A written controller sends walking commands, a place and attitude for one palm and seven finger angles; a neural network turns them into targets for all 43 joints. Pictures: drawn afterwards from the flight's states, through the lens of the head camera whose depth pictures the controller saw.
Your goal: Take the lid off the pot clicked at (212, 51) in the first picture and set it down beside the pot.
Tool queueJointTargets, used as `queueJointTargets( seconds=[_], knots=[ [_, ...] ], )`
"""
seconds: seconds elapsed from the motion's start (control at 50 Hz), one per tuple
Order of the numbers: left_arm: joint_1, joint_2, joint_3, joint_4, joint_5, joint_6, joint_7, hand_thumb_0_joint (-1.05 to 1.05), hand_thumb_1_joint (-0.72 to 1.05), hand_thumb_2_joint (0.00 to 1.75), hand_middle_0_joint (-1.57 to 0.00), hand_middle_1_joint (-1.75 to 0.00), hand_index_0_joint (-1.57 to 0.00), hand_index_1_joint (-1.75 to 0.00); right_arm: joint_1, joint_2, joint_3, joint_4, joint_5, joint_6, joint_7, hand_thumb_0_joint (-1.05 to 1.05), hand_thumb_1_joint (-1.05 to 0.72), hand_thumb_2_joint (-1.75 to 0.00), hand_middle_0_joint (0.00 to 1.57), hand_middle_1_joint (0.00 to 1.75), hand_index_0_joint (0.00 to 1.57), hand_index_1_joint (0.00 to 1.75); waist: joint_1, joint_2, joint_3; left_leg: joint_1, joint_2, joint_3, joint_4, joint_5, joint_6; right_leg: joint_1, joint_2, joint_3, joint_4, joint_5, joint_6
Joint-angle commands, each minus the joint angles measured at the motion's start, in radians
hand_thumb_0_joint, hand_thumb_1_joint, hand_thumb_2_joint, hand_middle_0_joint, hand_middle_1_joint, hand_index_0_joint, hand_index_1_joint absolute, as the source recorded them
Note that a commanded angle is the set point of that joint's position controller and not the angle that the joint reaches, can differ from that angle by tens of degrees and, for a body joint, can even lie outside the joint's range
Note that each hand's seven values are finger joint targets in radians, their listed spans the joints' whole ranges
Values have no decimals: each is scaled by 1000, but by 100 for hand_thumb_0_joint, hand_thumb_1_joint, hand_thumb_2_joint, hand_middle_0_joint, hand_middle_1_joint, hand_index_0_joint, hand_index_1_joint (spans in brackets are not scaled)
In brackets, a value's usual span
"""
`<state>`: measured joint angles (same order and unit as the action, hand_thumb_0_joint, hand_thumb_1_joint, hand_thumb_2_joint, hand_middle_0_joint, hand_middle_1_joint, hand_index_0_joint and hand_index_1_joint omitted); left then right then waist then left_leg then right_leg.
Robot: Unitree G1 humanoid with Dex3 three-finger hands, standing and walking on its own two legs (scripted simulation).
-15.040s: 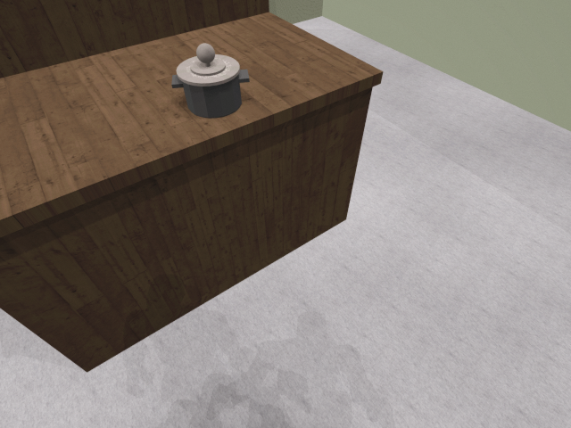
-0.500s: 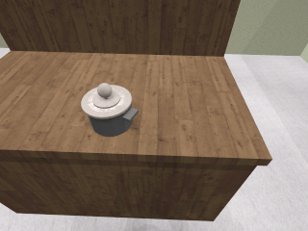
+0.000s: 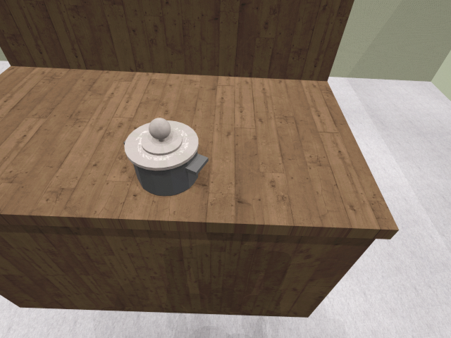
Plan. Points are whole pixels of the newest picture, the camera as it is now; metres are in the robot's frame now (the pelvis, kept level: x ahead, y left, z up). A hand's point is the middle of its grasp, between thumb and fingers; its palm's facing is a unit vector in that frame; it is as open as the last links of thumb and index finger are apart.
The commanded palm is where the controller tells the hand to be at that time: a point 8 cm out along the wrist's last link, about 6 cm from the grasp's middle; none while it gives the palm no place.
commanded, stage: look again from close up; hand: left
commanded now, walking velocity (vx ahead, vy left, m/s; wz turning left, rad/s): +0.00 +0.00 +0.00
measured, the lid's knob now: (159, 128) +0.49 +0.17 +0.12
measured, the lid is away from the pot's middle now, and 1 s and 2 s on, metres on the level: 0.00 0.00 0.00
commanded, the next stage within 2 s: shuffle to correct the standing spot in 0.96 s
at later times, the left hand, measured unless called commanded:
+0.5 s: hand out of the picture +0.03 +0.16 -0.17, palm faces +0.06 -0.99 -0.15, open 7.4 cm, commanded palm none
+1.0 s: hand out of the picture +0.06 +0.16 -0.17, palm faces +0.05 -0.98 -0.17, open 7.4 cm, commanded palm none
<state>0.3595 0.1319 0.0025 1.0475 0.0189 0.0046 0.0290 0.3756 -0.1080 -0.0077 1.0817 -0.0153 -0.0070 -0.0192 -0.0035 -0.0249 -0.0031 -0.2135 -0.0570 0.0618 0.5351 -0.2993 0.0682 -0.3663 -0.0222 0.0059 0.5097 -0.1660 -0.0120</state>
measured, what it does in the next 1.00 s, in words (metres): shifts its weight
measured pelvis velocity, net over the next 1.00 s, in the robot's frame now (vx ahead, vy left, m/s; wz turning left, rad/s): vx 0.07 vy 0.00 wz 0.02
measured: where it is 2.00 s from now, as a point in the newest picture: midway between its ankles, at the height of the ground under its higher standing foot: outside the picture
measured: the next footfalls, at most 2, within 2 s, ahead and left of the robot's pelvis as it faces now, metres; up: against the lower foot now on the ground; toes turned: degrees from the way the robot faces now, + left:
none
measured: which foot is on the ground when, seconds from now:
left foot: down 0.00-1.00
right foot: down 0.00-1.00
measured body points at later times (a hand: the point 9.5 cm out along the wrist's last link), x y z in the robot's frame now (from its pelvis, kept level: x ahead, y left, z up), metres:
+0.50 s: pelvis +0.06 +0.00 +0.00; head +0.06 +0.01 +0.45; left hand +0.03 +0.21 -0.16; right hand +0.05 -0.20 -0.16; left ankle +0.00 +0.07 -0.73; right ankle +0.10 -0.13 -0.73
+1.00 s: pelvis +0.07 +0.00 +0.01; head +0.08 +0.01 +0.46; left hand +0.06 +0.21 -0.16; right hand +0.05 -0.21 -0.15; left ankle +0.00 +0.07 -0.73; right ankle +0.10 -0.13 -0.73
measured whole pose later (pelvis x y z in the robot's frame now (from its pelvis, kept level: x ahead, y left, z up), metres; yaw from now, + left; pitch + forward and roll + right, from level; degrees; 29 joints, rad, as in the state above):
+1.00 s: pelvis +0.07 +0.00 +0.01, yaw +1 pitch -1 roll -1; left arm 0.31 0.14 0.00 1.11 0.01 -0.01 0.04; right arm 0.33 -0.11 0.01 1.16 0.00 -0.04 -0.04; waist 0.00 0.00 0.03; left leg -0.06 -0.05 0.03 0.41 -0.34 0.06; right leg -0.24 -0.01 -0.02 0.45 -0.20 0.01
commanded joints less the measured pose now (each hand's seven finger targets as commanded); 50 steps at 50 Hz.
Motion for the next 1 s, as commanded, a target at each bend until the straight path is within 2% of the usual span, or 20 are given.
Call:
queueJointTargets(
  seconds=[0.0, 0.06, 0.14, 0.18, 0.24, 0.28, 0.32, 0.4, 0.48, 0.6, 0.62, 0.64, 0.7, 0.72, 0.76, 0.92, 0.94, 0.98],
  knots=[
    [52, 69, 18, -31, 2, -22, 12, 0, 90, 90, -20, -30, -20, -30, 33, -93, -15, -30, 4, -29, -9, 0, -90, -90, 20, 30, 20, 30, 10, 39, 118, -172, 147, -191, -224, -177, -11, 71, -69, 104, -90, -155, -46],
    [61, 65, 18, -23, 3, -23, 13, 0, 90, 90, -20, -30, -20, -30, 28, -92, -16, -25, 6, -31, -10, 0, -90, -90, 20, 30, 20, 30, 14, 47, 121, -167, 155, -200, -242, -175, -10, 83, -66, 88, -82, -115, -41],
    [59, 67, 18, -15, 5, -21, 13, 0, 90, 90, -20, -30, -20, -30, 35, -89, -18, -21, 6, -27, -10, 0, -90, -90, 20, 30, 20, 30, 10, 32, 157, -176, 159, -204, -264, -220, -9, 63, -62, 82, -85, -136, -36],
    [66, 51, 16, -12, 6, -22, 15, 0, 90, 90, -20, -30, -20, -30, 31, -88, -16, -20, 6, -30, -11, 0, -90, -90, 20, 30, 20, 30, 12, 36, 161, -174, 160, -209, -265, -192, -8, 70, -60, 78, -75, -87, -33],
    [74, 51, 15, 0, 2, -27, 16, 0, 90, 90, -20, -30, -20, -30, 39, -78, -13, -10, 10, -38, -16, 0, -90, -90, 20, 30, 20, 30, 10, 20, 122, -111, 160, -190, -246, -61, -8, 97, -67, 78, -76, -7, -33],
    [77, 44, 14, 7, 2, -30, 19, 0, 90, 90, -20, -30, -20, -30, 35, -80, -10, -4, 11, -44, -19, 0, -90, -90, 20, 30, 20, 30, 10, 33, 91, -65, 157, -170, -216, 71, -11, 116, -75, 78, -67, 69, -31],
    [78, 48, 13, 13, -1, -34, 21, 0, 90, 90, -20, -30, -20, -30, 41, -79, -7, 6, 13, -47, -23, 0, -90, -90, 20, 30, 20, 30, 6, 12, 58, -14, 153, -148, -181, 190, -18, 139, -85, 80, -62, 141, -33],
    [70, 55, 13, 23, -4, -35, 22, 0, 90, 90, -20, -30, -20, -30, 38, -81, -6, 22, 13, -48, -29, 0, -90, -90, 20, 30, 20, 30, 2, 30, 40, 39, 158, -135, -161, 308, -26, 154, -93, 74, -50, 219, -38],
    [60, 59, 12, 26, -5, -35, 22, 0, 90, 90, -20, -30, -20, -30, 32, -81, -3, 32, 14, -45, -31, 0, -90, -90, 20, 30, 20, 30, 2, 13, 58, 39, 160, -133, -163, 308, -29, 163, -97, 76, -58, 237, -41],
    [40, 67, 12, 34, -7, -33, 21, 0, 90, 90, -20, -30, -20, -30, 30, -86, -1, 47, 12, -44, -33, 0, -90, -90, 20, 30, 20, 30, 2, 35, 56, 59, 163, -132, -174, 341, -33, 183, -99, 70, -58, 256, -41],
    [39, 69, 13, 32, -7, -33, 21, 0, 90, 90, -20, -30, -20, -30, 28, -87, -1, 50, 12, -44, -33, 0, -90, -90, 20, 30, 20, 30, 3, 55, 51, 66, 163, -130, -176, 344, -34, 187, -99, 72, -59, 252, -41],
    [31, 75, 13, 33, -8, -31, 20, 0, 90, 90, -20, -30, -20, -30, 28, -84, 0, 50, 13, -42, -33, 0, -90, -90, 20, 30, 20, 30, 4, 31, 71, 55, 167, -135, -185, 339, -32, 181, -94, 65, -64, 233, -40],
    [28, 71, 12, 34, -8, -28, 19, 0, 90, 90, -20, -30, -20, -30, 25, -86, 3, 56, 12, -42, -32, 0, -90, -90, 20, 30, 20, 30, 7, 50, 85, 44, 165, -135, -193, 308, -32, 181, -96, 68, -75, 199, -38],
    [28, 73, 12, 34, -7, -29, 19, 0, 90, 90, -20, -30, -20, -30, 24, -86, 3, 58, 12, -42, -31, 0, -90, -90, 20, 30, 20, 30, 7, 29, 89, 42, 164, -136, -197, 285, -31, 181, -96, 68, -81, 188, -36],
    [23, 72, 12, 35, -7, -25, 18, 0, 90, 90, -20, -30, -20, -30, 23, -89, 3, 58, 11, -40, -31, 0, -90, -90, 20, 30, 20, 30, 9, 33, 106, 31, 166, -138, -206, 260, -28, 174, -93, 67, -85, 159, -36],
    [25, 77, 13, 36, -8, -29, 18, 0, 90, 90, -20, -30, -20, -30, 36, -85, 5, 69, 13, -45, -28, 0, -90, -90, 20, 30, 20, 30, 8, 30, 66, 50, 163, -135, -209, 258, -27, 198, -98, 66, -90, 169, -35],
    [22, 82, 12, 36, -9, -28, 17, 0, 90, 90, -20, -30, -20, -30, 37, -86, 4, 69, 13, -44, -29, 0, -90, -90, 20, 30, 20, 30, 9, 25, 85, 39, 164, -138, -213, 250, -25, 193, -93, 64, -92, 158, -36],
    [29, 74, 12, 39, -8, -29, 18, 0, 90, 90, -20, -30, -20, -30, 39, -84, 4, 72, 13, -46, -29, 0, -90, -90, 20, 30, 20, 30, 9, 28, 83, 42, 162, -135, -207, 260, -27, 192, -97, 67, -92, 173, -36]
  ],
)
